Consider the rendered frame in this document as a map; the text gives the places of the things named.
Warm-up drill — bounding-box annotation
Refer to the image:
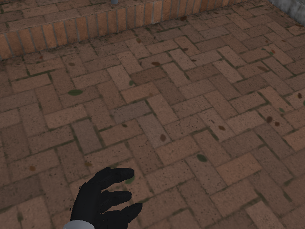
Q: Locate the left robot forearm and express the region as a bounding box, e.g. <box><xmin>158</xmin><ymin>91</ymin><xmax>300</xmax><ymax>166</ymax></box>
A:
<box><xmin>63</xmin><ymin>219</ymin><xmax>94</xmax><ymax>229</ymax></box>

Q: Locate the left robot hand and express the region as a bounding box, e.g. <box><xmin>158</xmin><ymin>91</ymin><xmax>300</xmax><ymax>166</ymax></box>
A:
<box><xmin>70</xmin><ymin>167</ymin><xmax>143</xmax><ymax>229</ymax></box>

